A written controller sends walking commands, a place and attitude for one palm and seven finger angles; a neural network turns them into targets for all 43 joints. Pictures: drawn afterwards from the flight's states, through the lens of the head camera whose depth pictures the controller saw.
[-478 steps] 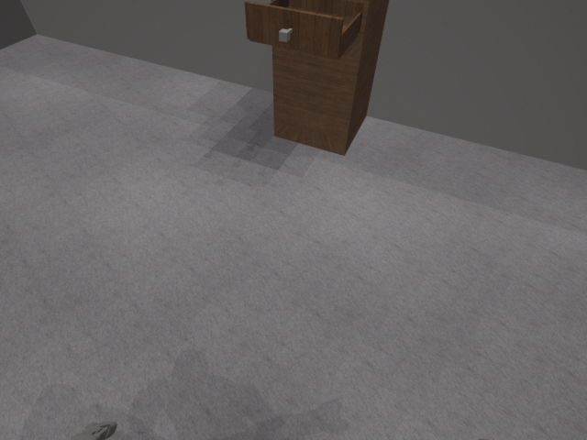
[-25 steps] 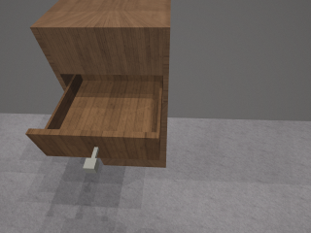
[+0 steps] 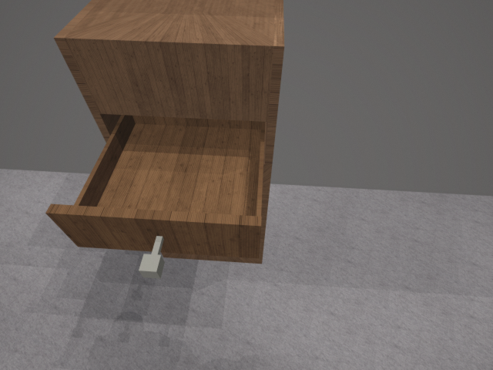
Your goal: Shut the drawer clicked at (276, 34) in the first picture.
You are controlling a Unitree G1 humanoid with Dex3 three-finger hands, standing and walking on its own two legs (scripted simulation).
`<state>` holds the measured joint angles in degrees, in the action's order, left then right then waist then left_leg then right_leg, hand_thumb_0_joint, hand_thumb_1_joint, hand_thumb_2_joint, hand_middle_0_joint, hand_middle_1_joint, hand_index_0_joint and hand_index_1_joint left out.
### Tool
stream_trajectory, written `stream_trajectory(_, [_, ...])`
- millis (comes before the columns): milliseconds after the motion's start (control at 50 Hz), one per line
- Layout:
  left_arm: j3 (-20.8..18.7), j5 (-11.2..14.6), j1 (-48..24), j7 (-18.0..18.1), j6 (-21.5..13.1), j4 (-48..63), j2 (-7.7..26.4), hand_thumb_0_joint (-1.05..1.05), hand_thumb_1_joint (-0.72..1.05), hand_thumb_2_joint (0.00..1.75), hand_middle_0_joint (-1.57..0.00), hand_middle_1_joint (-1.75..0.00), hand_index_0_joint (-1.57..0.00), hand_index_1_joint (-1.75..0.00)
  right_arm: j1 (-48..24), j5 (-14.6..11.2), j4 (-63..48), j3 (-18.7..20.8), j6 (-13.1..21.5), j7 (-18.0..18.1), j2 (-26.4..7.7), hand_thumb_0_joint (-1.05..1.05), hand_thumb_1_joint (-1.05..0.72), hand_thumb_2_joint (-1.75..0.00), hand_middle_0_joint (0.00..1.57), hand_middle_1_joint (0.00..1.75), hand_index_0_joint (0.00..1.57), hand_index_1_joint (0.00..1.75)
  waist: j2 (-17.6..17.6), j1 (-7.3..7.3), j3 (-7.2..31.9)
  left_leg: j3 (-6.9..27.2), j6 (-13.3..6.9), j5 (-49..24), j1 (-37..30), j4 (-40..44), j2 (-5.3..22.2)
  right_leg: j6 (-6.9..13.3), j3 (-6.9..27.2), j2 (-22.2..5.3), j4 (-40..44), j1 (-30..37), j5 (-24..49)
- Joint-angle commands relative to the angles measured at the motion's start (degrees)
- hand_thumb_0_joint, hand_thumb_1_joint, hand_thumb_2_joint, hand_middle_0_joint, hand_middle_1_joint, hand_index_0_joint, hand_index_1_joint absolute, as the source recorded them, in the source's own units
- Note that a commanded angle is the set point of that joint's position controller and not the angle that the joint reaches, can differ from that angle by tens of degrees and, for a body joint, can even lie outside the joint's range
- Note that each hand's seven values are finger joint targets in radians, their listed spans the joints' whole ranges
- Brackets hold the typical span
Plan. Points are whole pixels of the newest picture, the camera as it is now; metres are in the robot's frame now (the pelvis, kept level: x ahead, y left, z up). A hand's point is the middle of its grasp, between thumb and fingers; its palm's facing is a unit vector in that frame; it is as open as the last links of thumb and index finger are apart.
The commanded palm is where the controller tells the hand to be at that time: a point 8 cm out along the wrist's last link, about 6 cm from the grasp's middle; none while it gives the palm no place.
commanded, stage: come to a stop and stand still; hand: left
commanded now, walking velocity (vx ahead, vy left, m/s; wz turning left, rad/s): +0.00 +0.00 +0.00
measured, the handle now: (154, 256) +0.31 +0.20 -0.05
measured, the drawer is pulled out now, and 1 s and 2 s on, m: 0.28 0.28 0.27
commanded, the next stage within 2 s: look again from close up in 0.32 s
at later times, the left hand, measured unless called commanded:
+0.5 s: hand out of the picture +0.02 +0.20 -0.17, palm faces +0.00 -0.97 -0.22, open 7.4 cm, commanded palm none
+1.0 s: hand out of the picture +0.01 +0.16 -0.17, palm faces +0.02 -0.98 -0.18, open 7.4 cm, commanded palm +0.11 +0.21 -0.07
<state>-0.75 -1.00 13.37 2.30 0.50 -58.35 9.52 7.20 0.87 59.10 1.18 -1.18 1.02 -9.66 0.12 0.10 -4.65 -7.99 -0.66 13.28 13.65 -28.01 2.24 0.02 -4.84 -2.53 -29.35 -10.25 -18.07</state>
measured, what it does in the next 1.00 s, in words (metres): stands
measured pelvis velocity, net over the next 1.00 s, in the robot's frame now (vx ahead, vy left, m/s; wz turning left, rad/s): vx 0.02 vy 0.00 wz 0.01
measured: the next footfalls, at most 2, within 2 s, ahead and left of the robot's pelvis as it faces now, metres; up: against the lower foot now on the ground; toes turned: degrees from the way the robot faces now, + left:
none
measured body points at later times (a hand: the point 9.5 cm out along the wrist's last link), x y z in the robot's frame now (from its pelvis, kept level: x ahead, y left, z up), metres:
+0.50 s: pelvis +0.00 +0.01 +0.00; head +0.01 +0.01 +0.45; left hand +0.02 +0.25 -0.15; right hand +0.00 -0.21 -0.16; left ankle +0.02 +0.11 -0.74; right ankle -0.03 -0.11 -0.74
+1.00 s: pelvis +0.02 +0.00 +0.00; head +0.03 +0.00 +0.45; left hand +0.01 +0.21 -0.16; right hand +0.03 -0.22 -0.16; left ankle +0.02 +0.11 -0.74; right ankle -0.03 -0.11 -0.74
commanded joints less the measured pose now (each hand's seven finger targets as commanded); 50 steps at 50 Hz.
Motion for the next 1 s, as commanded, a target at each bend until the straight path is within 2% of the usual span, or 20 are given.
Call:
stream_trajectory(0, [-0.88,-0.08,3.54,0.23,-0.86,1.46,5.70,0.00,0.90,0.90,-0.20,-0.30,-0.20,-0.30,3.98,-0.20,-0.26,0.64,0.43,-0.15,-5.21,0.00,-0.90,-0.90,0.20,0.30,0.20,0.30,-0.11,-0.34,2.39,7.11,-0.39,-6.19,-4.19,6.56,4.90,0.91,6.45,-5.20,8.35,-2.82,9.73])
stream_trajectory(20, [-0.80,-0.13,3.73,0.19,-0.88,1.16,5.75,0.00,0.90,0.90,-0.20,-0.30,-0.20,-0.30,4.30,-0.26,0.03,0.65,0.47,-0.19,-5.18,0.00,-0.90,-0.90,0.20,0.30,0.20,0.30,-0.76,-0.32,2.47,7.38,-0.48,-5.22,-4.24,7.31,4.98,0.75,6.29,-4.92,9.07,-2.38,8.39])
stream_trajectory(40, [-0.60,-0.80,7.29,2.08,-1.87,0.77,7.33,0.00,0.90,0.90,-0.20,-0.30,-0.20,-0.30,3.84,-0.62,-3.95,1.36,1.98,-0.15,-8.63,0.00,-0.90,-0.90,0.20,0.30,0.20,0.30,-2.94,0.33,5.40,6.53,0.41,-15.82,-3.00,-4.88,6.23,0.50,8.38,-6.99,6.52,-1.60,28.14])
stream_trajectory(60, [-0.88,-0.20,3.24,1.75,-2.36,3.91,9.03,0.00,0.90,0.90,-0.20,-0.30,-0.20,-0.30,7.40,-0.15,-4.84,1.07,1.75,-0.66,-6.01,0.00,-0.90,-0.90,0.20,0.30,0.20,0.30,-1.78,-2.10,10.15,6.30,0.22,-3.16,-1.50,-2.63,4.08,2.77,8.23,-8.60,5.31,0.74,16.73])
stream_trajectory(80, [-0.67,0.02,1.66,1.32,-2.41,4.84,8.53,0.00,0.90,0.90,-0.20,-0.30,-0.20,-0.30,7.39,0.04,-5.01,0.79,1.60,-0.77,-5.81,0.00,-0.90,-0.90,0.20,0.30,0.20,0.30,-0.76,-2.14,7.89,6.18,0.05,0.28,-0.80,-1.25,3.53,3.57,7.76,-7.31,5.53,-2.93,6.18])
stream_trajectory(100, [-0.41,0.04,1.64,0.97,-2.36,5.25,7.98,0.00,0.90,0.90,-0.20,-0.30,-0.20,-0.30,7.58,0.18,-5.30,0.71,1.77,-0.88,-5.78,0.00,-0.90,-0.90,0.20,0.30,0.20,0.30,2.67,-2.20,5.81,7.15,-0.46,-2.28,-0.43,0.10,3.78,3.67,6.87,-5.94,4.39,-5.13,4.53])
stream_trajectory(120, [-0.38,0.00,2.19,0.71,-2.23,5.39,7.91,0.00,0.90,0.90,-0.20,-0.30,-0.20,-0.30,7.62,0.32,-5.67,0.24,2.05,-0.83,-5.83,0.00,-0.90,-0.90,0.20,0.30,0.20,0.30,6.84,-1.56,4.90,7.95,-1.02,-5.33,-0.17,1.77,4.44,3.33,5.82,-4.73,3.42,-4.60,5.72])
stream_trajectory(140, [-0.32,0.07,3.16,0.57,-1.96,5.26,7.83,0.00,0.90,0.90,-0.20,-0.30,-0.20,-0.30,7.65,0.19,-6.03,0.01,2.04,-0.71,-6.15,0.00,-0.90,-0.90,0.20,0.30,0.20,0.30,6.02,-0.99,4.22,9.09,-1.76,-4.85,1.19,2.47,4.71,2.82,4.84,-3.65,3.16,-3.67,3.92])
stream_trajectory(160, [-0.17,0.09,3.69,0.42,-1.74,4.93,7.48,0.00,0.90,0.90,-0.20,-0.30,-0.20,-0.30,7.53,0.13,-6.28,-0.10,1.96,-0.63,-6.37,0.00,-0.90,-0.90,0.20,0.30,0.20,0.30,3.31,-0.64,2.88,9.19,-2.03,-2.28,2.49,3.06,4.66,2.61,4.60,-3.30,3.80,-3.76,1.85])
stream_trajectory(180, [0.04,0.07,3.78,0.31,-1.57,4.78,7.13,0.00,0.90,0.90,-0.20,-0.30,-0.20,-0.30,7.95,0.10,-6.37,-0.21,1.92,-0.63,-6.57,0.00,-0.90,-0.90,0.20,0.30,0.20,0.30,0.43,-0.70,1.38,9.20,-2.04,0.18,3.41,3.63,4.29,2.59,4.77,-3.33,4.53,-4.29,0.24])
stream_trajectory(200, [0.17,0.08,3.73,0.21,-1.40,4.73,7.03,0.00,0.90,0.90,-0.20,-0.30,-0.20,-0.30,8.39,0.11,-6.28,-0.25,1.78,-0.68,-6.67,0.00,-0.90,-0.90,0.20,0.30,0.20,0.30,-0.80,-0.83,-0.08,8.92,-1.92,3.23,3.85,4.33,3.98,2.65,5.02,-3.58,5.42,-5.38,-2.49])
stream_trajectory(220, [0.14,0.02,3.26,0.05,-1.18,4.89,7.23,0.00,0.90,0.90,-0.20,-0.30,-0.20,-0.30,8.66,0.17,-6.14,-0.24,1.70,-0.70,-6.45,0.00,-0.90,-0.90,0.20,0.30,0.20,0.30,-0.33,-0.89,-2.12,9.25,-1.89,5.46,4.78,5.71,3.78,2.57,4.97,-3.51,5.95,-6.26,-4.35])
stream_trajectory(280, [0.21,0.11,3.98,-0.09,-0.95,4.75,7.36,0.00,0.90,0.90,-0.20,-0.30,-0.20,-0.30,10.11,0.24,-5.37,-0.45,1.60,-0.85,-7.01,0.00,-0.90,-0.90,0.20,0.30,0.20,0.30,-1.24,-0.85,-2.22,9.52,-1.82,9.23,5.23,7.31,3.39,2.46,5.05,-3.43,6.44,-6.57,-7.20])
stream_trajectory(320, [0.30,0.23,4.73,-0.22,-0.88,4.31,7.22,0.00,0.90,0.90,-0.20,-0.30,-0.20,-0.30,10.35,0.20,-4.67,-0.56,1.81,-0.80,-6.85,0.00,-0.90,-0.90,0.20,0.30,0.20,0.30,0.52,-0.42,-1.17,9.89,-2.03,8.72,4.11,8.56,3.70,2.15,4.60,-3.37,6.23,-5.70,-5.72])
stream_trajectory(440, [0.45,0.39,6.16,-0.19,-1.17,2.49,6.32,0.00,0.90,0.90,-0.20,-0.30,-0.20,-0.30,12.07,-0.08,-2.11,-0.86,2.67,-0.50,-6.81,0.00,-0.90,-0.90,0.20,0.30,0.20,0.30,0.51,0.03,2.31,9.62,-2.28,0.47,1.43,8.06,4.33,1.67,4.02,-3.58,5.28,-2.01,1.81])
stream_trajectory(500, [0.52,0.50,6.96,-0.01,-1.36,1.00,5.96,0.00,0.90,0.90,-0.20,-0.30,-0.20,-0.30,12.62,-0.25,-0.45,-1.05,2.90,-0.29,-6.11,0.00,-0.90,-0.90,0.20,0.30,0.20,0.30,-0.39,0.02,3.45,8.24,-2.16,-4.86,-1.04,6.53,4.29,1.54,4.07,-4.15,5.55,-1.35,5.13])
stream_trajectory(720, [0.67,0.36,8.22,0.29,-1.47,-2.80,4.41,0.00,0.90,0.90,-0.20,-0.30,-0.20,-0.30,12.76,-0.53,3.24,-1.17,2.88,0.25,-4.05,0.00,-0.90,-0.90,0.20,0.30,0.20,0.30,-0.49,-0.17,0.76,7.30,-1.96,-9.23,-3.35,6.52,4.39,1.24,4.03,-4.36,7.14,-1.58,8.93])
stream_trajectory(940, [0.69,0.30,9.16,0.45,-1.67,-4.19,3.58,0.00,0.90,0.90,-0.20,-0.30,-0.20,-0.30,12.21,-0.51,4.17,-1.26,2.94,0.55,-3.76,0.00,-0.90,-0.90,0.20,0.30,0.20,0.30,0.19,0.00,0.55,6.69,-1.70,-12.19,-5.11,6.76,4.52,1.21,4.23,-4.56,8.14,-0.77,12.34])
stream_trajectory(960, [0.70,-0.74,10.36,2.30,-2.76,-5.07,5.17,0.00,0.90,0.90,-0.20,-0.30,-0.20,-0.30,8.41,-0.70,0.34,-0.80,3.04,0.07,-6.38,0.00,-0.90,-0.90,0.20,0.30,0.20,0.30,-2.86,0.60,-2.36,7.22,0.00,-18.24,0.77,-4.07,5.81,0.80,7.15,-6.30,8.83,-3.62,26.48])
stream_trajectory(980, [-1.47,11.02,-28.35,1.40,-13.97,84.12,13.10,0.00,0.90,0.90,-0.22,-0.32,-0.22,-0.32,9.94,-2.68,-19.74,1.01,11.23,2.22,-15.28,0.00,-0.90,-0.90,0.20,0.30,0.20,0.30,8.44,-6.38,26.34,7.10,-1.02,-21.29,-17.46,1.90,-0.85,1.61,1.39,-0.37,2.24,0.67,26.05])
